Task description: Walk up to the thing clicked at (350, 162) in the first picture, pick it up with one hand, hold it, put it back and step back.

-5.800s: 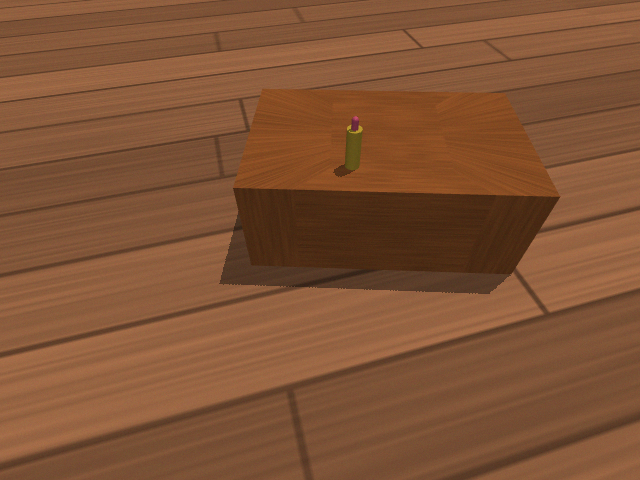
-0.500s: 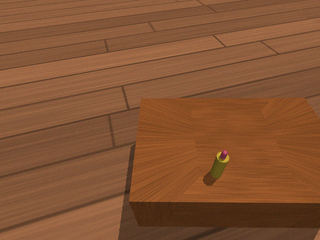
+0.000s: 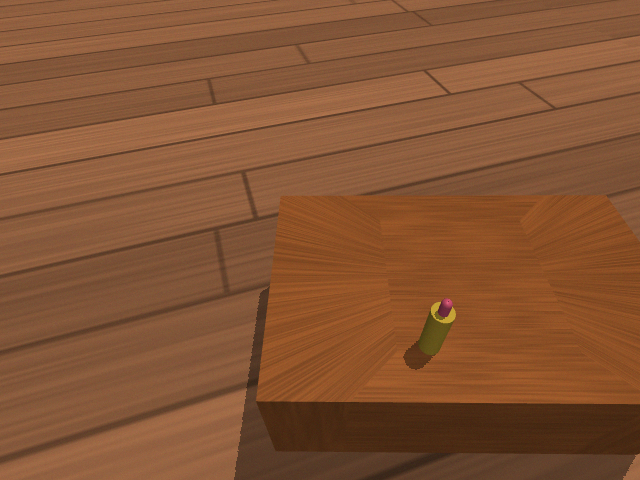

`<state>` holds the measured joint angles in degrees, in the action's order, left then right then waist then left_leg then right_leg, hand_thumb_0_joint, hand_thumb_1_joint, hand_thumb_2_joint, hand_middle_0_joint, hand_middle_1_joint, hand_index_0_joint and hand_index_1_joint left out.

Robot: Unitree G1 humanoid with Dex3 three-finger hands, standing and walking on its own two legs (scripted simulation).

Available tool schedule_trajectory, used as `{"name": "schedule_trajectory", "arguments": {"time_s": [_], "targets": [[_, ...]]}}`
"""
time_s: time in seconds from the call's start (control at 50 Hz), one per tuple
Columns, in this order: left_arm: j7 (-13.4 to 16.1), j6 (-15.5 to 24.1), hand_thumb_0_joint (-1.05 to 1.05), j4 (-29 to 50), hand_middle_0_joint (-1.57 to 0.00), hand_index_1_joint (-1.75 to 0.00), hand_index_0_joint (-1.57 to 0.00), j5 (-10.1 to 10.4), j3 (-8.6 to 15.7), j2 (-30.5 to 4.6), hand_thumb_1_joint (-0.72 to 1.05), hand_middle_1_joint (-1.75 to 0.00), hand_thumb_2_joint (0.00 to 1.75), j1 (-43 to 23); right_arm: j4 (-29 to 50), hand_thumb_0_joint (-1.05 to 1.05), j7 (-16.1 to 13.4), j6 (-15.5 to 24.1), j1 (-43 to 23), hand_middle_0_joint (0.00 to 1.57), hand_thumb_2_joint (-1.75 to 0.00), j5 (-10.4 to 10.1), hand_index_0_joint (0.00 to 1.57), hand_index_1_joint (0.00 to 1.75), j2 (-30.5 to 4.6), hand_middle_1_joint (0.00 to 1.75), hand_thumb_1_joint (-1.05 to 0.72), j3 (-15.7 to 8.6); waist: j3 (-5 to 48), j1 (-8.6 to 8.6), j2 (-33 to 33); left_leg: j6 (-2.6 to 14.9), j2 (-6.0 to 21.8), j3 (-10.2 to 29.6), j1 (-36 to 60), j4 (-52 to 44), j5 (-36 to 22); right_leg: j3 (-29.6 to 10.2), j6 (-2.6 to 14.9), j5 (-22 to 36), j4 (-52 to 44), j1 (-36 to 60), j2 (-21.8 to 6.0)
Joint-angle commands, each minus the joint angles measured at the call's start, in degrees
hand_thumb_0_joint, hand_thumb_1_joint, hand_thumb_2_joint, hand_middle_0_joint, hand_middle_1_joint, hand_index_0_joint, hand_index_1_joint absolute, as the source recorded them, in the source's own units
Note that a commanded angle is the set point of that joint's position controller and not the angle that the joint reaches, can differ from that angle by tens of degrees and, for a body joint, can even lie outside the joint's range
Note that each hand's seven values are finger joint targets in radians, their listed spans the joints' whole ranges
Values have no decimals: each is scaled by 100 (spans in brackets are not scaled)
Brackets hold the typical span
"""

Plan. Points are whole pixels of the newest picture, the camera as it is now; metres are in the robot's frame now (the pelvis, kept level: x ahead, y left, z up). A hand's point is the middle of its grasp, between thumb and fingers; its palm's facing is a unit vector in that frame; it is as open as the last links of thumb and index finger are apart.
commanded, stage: stand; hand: right
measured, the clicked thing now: (437, 324) +0.46 -0.23 -0.27
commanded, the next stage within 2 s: go down in 0.64 s
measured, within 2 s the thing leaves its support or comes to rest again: neither
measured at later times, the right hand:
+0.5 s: hand out of the picture +0.07 -0.25 -0.16, palm faces -0.03 +0.94 -0.34, open 7.4 cm
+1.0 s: hand out of the picture +0.16 -0.24 -0.15, palm faces +0.08 +0.95 -0.31, open 11.4 cm
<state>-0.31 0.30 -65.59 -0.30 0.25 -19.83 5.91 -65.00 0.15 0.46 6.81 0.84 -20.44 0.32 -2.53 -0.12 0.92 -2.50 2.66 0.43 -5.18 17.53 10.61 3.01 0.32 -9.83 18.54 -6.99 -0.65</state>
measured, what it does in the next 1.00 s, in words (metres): stands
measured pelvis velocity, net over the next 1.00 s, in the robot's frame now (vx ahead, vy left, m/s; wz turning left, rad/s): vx -0.01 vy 0.01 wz -0.03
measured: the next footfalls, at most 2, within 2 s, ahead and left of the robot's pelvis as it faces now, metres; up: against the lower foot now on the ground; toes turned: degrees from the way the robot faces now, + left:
none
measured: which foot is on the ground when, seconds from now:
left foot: down 0.00-1.00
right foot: down 0.00-1.00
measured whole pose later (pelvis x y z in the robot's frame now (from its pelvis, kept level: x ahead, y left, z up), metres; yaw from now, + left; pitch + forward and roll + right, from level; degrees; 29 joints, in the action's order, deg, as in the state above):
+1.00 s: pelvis -0.01 +0.01 -0.02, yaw -2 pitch +5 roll +0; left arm 2.0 4.0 -46.3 2.1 5.4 -17.1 2.8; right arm -54.0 1.2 -5.7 -2.8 0.8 -19.0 -6.3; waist -1.7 0.2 0.0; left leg -1.6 2.2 -1.2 -19.9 31.0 16.0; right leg 0.9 -0.3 -14.3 31.6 -22.3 -1.3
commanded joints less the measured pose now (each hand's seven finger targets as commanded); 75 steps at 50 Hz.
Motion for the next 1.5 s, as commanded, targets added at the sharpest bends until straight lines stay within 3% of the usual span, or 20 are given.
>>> {"name": "schedule_trajectory", "arguments": {"time_s": [0.0,0.7,0.72,0.74,0.76,0.78,0.8,0.82,0.84,0.86,0.9,0.92,0.96,1.0,1.02,1.06,1.12,1.16,1.34,1.48], "targets": [[55,151,0,359,-20,-30,-20,-6,237,-1284,90,-30,90,-237,332,0,-54,117,-250,20,-90,-23,20,30,-1190,30,-90,-215,455,40,-84,304,544,373,-61,-254,-759,-629,96,727,-302,217,-752],[73,154,0,371,-20,-30,-20,-14,222,-1279,90,-30,90,-174,366,0,-65,117,-214,20,-90,-23,20,30,-1187,30,-90,-205,434,27,-47,308,549,334,18,-252,-985,-598,74,1021,-273,269,-750],[77,159,0,380,-12,-22,-12,-20,229,-1300,82,-22,82,-164,369,0,-67,113,-195,12,-82,-24,12,22,-1194,22,-82,-219,491,16,-96,303,571,360,64,-268,-1031,-565,83,1013,-252,276,-742],[113,776,0,2391,-4,-14,-4,483,134,-252,74,-14,74,-2174,2379,0,-148,535,-2206,4,-74,-451,4,14,-53,14,-74,-73,261,71,-411,235,-241,-258,-808,365,-469,-70,14,434,242,-551,-33],[186,890,0,2683,-2,-6,-2,482,207,-664,66,-6,66,-1944,2595,0,-180,561,-1945,2,-66,-423,3,7,-555,7,-66,-234,493,-57,-343,249,-278,-282,-580,350,-258,-116,-13,252,217,-422,-65],[244,800,0,2070,-2,-4,-1,467,449,-1073,58,-4,58,-1443,1521,0,-226,304,-1106,2,-58,-377,3,7,-804,7,-58,-380,337,-153,-294,258,-282,-312,-706,385,-9,-122,13,50,276,-578,-35],[239,714,0,1773,-2,-4,-2,469,629,-1199,50,-4,50,-993,1337,0,-189,142,-1007,2,-50,-357,3,7,-974,7,-50,-533,202,-26,-176,213,-259,-335,-969,563,19,-102,9,23,475,-720,4],[268,623,0,1844,-2,-4,-2,466,756,-1133,42,-4,42,-510,1182,0,-209,-4,-995,2,-42,-319,3,7,-1159,7,-42,-790,685,41,-150,208,-259,-335,-972,713,-315,-123,10,360,641,-617,28],[355,669,0,2534,-2,-4,-2,462,876,-1374,38,-4,34,-671,1455,0,-234,-75,-1208,3,-34,-267,3,6,-1386,6,-34,-867,1507,180,-46,201,-221,-309,-675,776,-730,-147,8,764,767,-345,14],[411,682,0,2617,-1,-3,-3,445,831,-1271,35,-4,26,-711,1581,0,-223,-152,-1399,3,-26,-223,4,6,-1493,6,-27,-898,1776,117,-3,210,-226,-301,-685,860,-900,-163,0,949,884,-342,13],[350,529,0,1859,-2,-3,-3,242,847,-828,23,-4,21,211,1107,0,-42,-458,-988,4,-22,-7,4,5,-1368,5,-18,-1007,1330,3,-49,263,-241,-291,-1135,1083,-878,-150,30,968,1135,-876,47],[305,513,0,1952,-3,-3,-4,176,935,-802,15,-5,18,459,1078,0,51,-610,-402,4,-19,68,4,5,-1335,5,-11,-1134,1480,5,48,248,-262,-304,-1096,1161,-977,-126,50,1028,1220,-810,66],[252,539,0,3036,-4,-4,-5,173,1075,-1078,1,-5,14,293,1863,0,189,-873,-473,5,-15,85,5,5,-1388,5,-1,-1189,2389,84,-20,243,-286,-338,-746,1221,-1323,-94,25,1318,1282,-435,88],[179,437,0,2697,-4,-4,-6,214,933,-742,-8,-6,10,878,2249,0,343,-1215,-224,6,-12,91,5,4,-1262,4,4,-1098,1643,62,-416,285,-311,-374,-1129,1152,-1095,-64,16,1091,1233,-700,80],[140,408,0,2631,-4,-4,-6,246,798,-582,-13,-5,10,800,2345,0,397,-1340,-342,5,-12,81,5,5,-1297,5,11,-1105,1375,35,-502,292,-319,-394,-1324,1198,-895,-75,15,898,1257,-902,77],[136,468,0,3372,-5,-5,-6,268,858,-695,-24,-6,9,186,2891,0,428,-1450,-593,3,-12,46,4,6,-1354,6,24,-1148,1446,74,-369,273,-298,-371,-1435,1224,-523,-96,47,459,1326,-1113,66],[156,491,0,3518,-6,-5,-6,243,780,-542,-39,-5,7,278,3151,0,500,-1480,-480,2,-10,49,4,6,-1318,6,36,-1170,1106,77,-364,294,-298,-384,-1689,1279,-106,-160,45,49,1361,-1394,36],[208,616,0,3973,-7,-6,-6,206,797,-590,-50,-5,6,63,3428,0,534,-1381,-619,2,-9,50,3,6,-1370,6,45,-1240,1324,92,-246,283,-279,-347,-1712,1397,-76,-202,53,42,1499,-1417,18],[488,855,0,4356,-6,-6,-5,85,859,-611,-55,-5,7,854,3882,0,583,-1210,30,1,-7,38,3,6,-1646,6,53,-1744,1805,58,-261,245,-216,-295,-1738,1836,-492,-234,54,473,2022,-1396,28],[556,816,0,4528,-6,-6,-5,92,659,-396,-55,-5,6,1144,4350,0,727,-1441,259,0,-6,-11,2,6,-1535,6,60,-1698,1423,84,-483,276,-272,-361,-2099,1945,-71,-232,19,90,2051,-1728,-5]]}}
